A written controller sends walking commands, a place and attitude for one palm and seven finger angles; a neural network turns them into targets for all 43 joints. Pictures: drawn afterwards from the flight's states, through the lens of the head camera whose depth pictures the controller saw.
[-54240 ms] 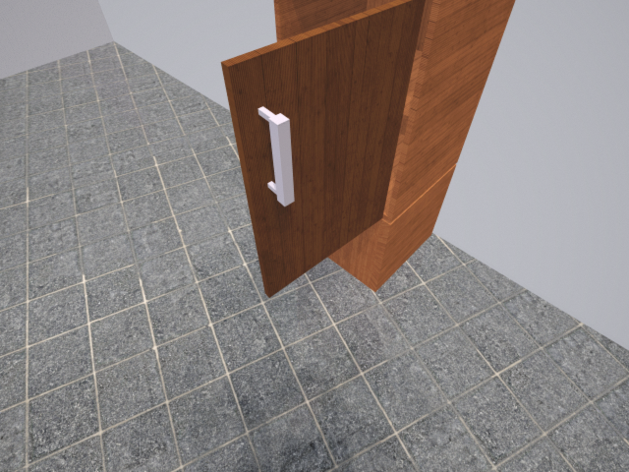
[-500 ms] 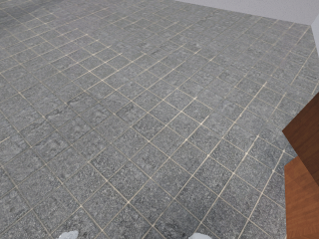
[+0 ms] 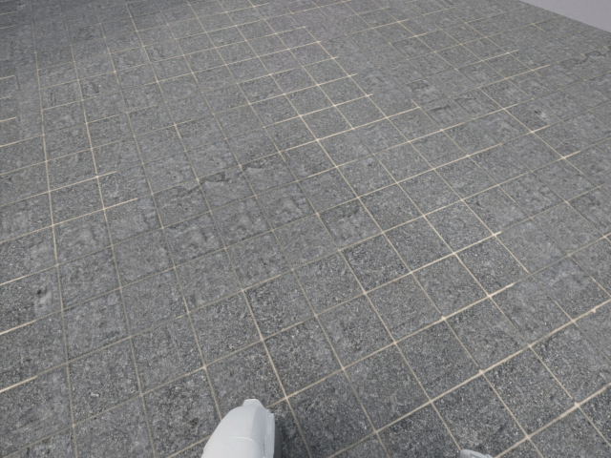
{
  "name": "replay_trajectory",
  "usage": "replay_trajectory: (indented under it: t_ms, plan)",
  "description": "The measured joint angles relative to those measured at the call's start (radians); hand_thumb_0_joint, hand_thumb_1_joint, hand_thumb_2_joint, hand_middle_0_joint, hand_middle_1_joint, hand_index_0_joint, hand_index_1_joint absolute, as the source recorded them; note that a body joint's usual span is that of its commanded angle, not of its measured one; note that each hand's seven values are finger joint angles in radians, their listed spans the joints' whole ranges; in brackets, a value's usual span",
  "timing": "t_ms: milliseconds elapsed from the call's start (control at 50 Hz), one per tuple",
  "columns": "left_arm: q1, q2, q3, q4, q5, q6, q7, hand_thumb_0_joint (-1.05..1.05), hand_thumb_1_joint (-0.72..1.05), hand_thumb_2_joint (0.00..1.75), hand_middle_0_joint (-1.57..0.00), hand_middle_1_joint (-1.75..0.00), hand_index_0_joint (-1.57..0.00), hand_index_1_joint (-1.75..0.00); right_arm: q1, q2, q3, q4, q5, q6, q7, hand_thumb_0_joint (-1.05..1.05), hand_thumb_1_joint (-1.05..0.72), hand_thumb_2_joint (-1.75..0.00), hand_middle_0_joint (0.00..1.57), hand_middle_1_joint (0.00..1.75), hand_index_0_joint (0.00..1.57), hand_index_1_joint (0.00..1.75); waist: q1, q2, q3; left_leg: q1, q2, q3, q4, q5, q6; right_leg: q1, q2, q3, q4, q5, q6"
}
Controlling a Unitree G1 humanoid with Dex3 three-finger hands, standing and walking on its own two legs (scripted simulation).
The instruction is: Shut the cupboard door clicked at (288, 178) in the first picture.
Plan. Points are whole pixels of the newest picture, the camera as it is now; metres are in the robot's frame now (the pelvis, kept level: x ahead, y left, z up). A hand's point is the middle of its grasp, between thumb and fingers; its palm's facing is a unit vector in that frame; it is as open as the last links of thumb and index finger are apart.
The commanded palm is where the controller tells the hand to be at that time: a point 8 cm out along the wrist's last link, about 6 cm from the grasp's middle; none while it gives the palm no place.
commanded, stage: walk to a spot facing it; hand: left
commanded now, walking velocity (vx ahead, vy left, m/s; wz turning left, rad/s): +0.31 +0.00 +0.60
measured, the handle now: out of the picture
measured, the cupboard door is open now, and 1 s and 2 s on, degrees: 30 30 30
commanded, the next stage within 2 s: turn to face it in 0.24 s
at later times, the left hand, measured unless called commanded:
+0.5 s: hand (175, 333) +0.30 +0.25 -0.15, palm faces +0.16 -0.97 -0.18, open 7.4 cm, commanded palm none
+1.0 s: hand (185, 303) +0.36 +0.25 -0.17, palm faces -0.02 -0.98 -0.21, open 7.3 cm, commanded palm none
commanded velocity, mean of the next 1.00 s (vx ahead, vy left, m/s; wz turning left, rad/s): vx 0.08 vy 0.00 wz -0.27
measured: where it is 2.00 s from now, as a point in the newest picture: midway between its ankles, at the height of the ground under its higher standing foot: (285, 387)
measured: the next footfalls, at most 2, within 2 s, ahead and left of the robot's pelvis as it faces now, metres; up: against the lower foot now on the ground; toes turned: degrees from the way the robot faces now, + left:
left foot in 0.08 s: +0.17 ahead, +0.10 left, +0.00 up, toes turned +10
right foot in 0.62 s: +0.37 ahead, -0.06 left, +0.00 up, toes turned +2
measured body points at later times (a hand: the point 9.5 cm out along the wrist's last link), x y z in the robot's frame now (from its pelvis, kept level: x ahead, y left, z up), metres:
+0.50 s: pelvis +0.20 +0.05 +0.01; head +0.22 +0.07 +0.46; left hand +0.29 +0.30 -0.13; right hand +0.23 -0.18 -0.14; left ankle +0.13 +0.09 -0.73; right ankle +0.32 -0.10 -0.68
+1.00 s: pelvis +0.30 +0.06 +0.00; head +0.35 +0.07 +0.45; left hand +0.36 +0.30 -0.15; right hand +0.41 -0.19 -0.13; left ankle +0.33 +0.20 -0.71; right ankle +0.33 -0.06 -0.73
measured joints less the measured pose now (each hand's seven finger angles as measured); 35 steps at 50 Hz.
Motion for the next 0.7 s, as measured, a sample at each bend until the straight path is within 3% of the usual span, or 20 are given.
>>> replay_trajectory:
  t_ms: [40,80,100,140,200,280,360,440,540,620,640,700]
  plan:
    - [0.027,0.009,0.002,0.016,0.0,0.005,-0.003,0.0,0.9,0.89,-0.2,-0.3,-0.2,-0.3,-0.032,0.003,0.006,-0.021,-0.001,-0.014,0.0,0.0,-0.91,-0.9,0.2,0.3,0.2,0.3,0.011,-0.016,0.011,0.043,-0.027,0.031,-0.083,-0.029,0.027,0.014,-0.026,-0.021,0.056,-0.052,0.022]
    - [0.06,0.014,0.004,0.031,-0.005,0.015,-0.01,0.0,0.9,0.89,-0.2,-0.3,-0.2,-0.3,-0.045,-0.007,0.011,-0.052,-0.005,-0.038,-0.002,0.0,-0.91,-0.9,0.2,0.3,0.2,0.3,0.01,-0.012,0.004,0.116,-0.055,0.046,-0.178,0.0,0.062,-0.025,-0.066,-0.023,0.23,-0.108,0.028]
    - [0.064,0.017,0.004,0.036,-0.01,0.027,-0.016,0.0,0.9,0.89,-0.2,-0.3,-0.2,-0.3,-0.047,-0.014,0.01,-0.067,-0.007,-0.054,-0.006,0.0,-0.91,-0.9,0.2,0.3,0.2,0.3,0.0,0.001,-0.001,0.106,-0.055,0.038,-0.161,0.073,0.085,-0.091,-0.072,0.02,0.404,-0.125,0.024]
    - [0.026,0.038,0.008,0.035,-0.014,0.06,-0.021,0.01,0.9,0.89,-0.2,-0.3,-0.2,-0.3,-0.05,-0.014,0.011,-0.073,0.002,-0.072,-0.022,0.0,-0.91,-0.9,0.2,0.3,0.2,0.3,0.003,-0.009,0.013,0.11,-0.076,0.031,-0.097,0.032,0.108,-0.243,-0.054,0.173,0.737,-0.121,0.009]
    - [-0.048,0.063,0.026,0.001,-0.007,0.066,-0.017,0.01,0.91,0.89,-0.2,-0.3,-0.2,-0.3,-0.017,-0.007,0.021,-0.06,0.004,-0.075,-0.042,0.0,-0.91,-0.9,0.2,0.3,0.2,0.3,0.012,-0.022,0.001,0.175,-0.103,0.013,-0.151,-0.006,0.104,-0.43,-0.035,0.274,0.911,-0.024,-0.001]
    - [-0.148,0.072,0.035,-0.062,0.002,0.058,-0.019,0.01,0.91,0.89,-0.2,-0.3,-0.2,-0.3,0.04,0.014,0.03,-0.026,0.006,-0.082,-0.056,0.0,-0.9,-0.9,0.2,0.3,0.2,0.3,0.001,-0.023,-0.021,0.277,-0.129,-0.026,-0.286,0.029,0.106,-0.581,-0.034,0.327,0.824,0.098,0.012]
    - [-0.222,0.073,0.034,-0.102,0.002,0.059,-0.023,0.0,0.91,0.89,-0.2,-0.3,-0.2,-0.3,0.108,0.044,0.034,0.012,0.011,-0.083,-0.059,0.0,-0.9,-0.9,0.2,0.3,0.2,0.3,-0.023,-0.021,-0.053,0.366,-0.138,-0.071,-0.393,0.044,0.104,-0.654,-0.022,0.353,0.714,0.193,0.031]
    - [-0.268,0.068,0.022,-0.106,-0.003,0.06,-0.016,0.0,0.91,0.89,-0.2,-0.3,-0.2,-0.3,0.172,0.074,0.039,0.055,0.014,-0.085,-0.072,0.0,-0.9,-0.9,0.2,0.3,0.21,0.3,-0.038,-0.025,-0.071,0.453,-0.137,-0.096,-0.463,0.034,0.092,-0.65,0.0,0.355,0.577,0.276,0.03]
    - [-0.271,0.042,0.0,-0.075,-0.01,0.067,-0.009,0.0,0.91,0.89,-0.2,-0.3,-0.19,-0.3,0.226,0.095,0.044,0.104,0.007,-0.083,-0.085,0.0,-0.9,-0.9,0.2,0.3,0.21,0.3,-0.048,-0.021,-0.074,0.537,-0.132,-0.073,-0.466,-0.038,0.074,-0.554,0.054,0.327,0.382,0.292,-0.013]
    - [-0.24,0.015,-0.006,-0.064,-0.01,0.074,-0.016,0.0,0.91,0.89,-0.2,-0.3,-0.2,-0.3,0.246,0.092,0.039,0.126,0.006,-0.066,-0.095,0.0,-0.9,-0.9,0.2,0.3,0.21,0.3,-0.052,0.003,-0.061,0.555,-0.112,-0.027,-0.362,-0.155,0.056,-0.438,0.106,0.291,0.253,0.251,-0.052]
    - [-0.232,0.008,-0.005,-0.062,-0.008,0.068,-0.018,0.0,0.91,0.89,-0.2,-0.3,-0.2,-0.3,0.245,0.087,0.037,0.132,0.011,-0.061,-0.097,0.0,-0.9,-0.9,0.2,0.3,0.21,0.3,-0.048,0.017,-0.055,0.536,-0.096,-0.015,-0.293,-0.193,0.048,-0.408,0.123,0.289,0.225,0.193,-0.072]
    - [-0.222,-0.008,-0.008,-0.058,-0.011,0.048,-0.009,0.0,0.91,0.89,-0.2,-0.3,-0.2,-0.3,0.198,0.077,0.025,0.133,0.026,-0.036,-0.098,0.0,-0.9,-0.9,0.2,0.3,0.21,0.3,-0.045,0.041,-0.011,0.358,-0.071,-0.05,0.117,-0.253,-0.004,-0.397,0.158,0.294,0.234,0.15,-0.103]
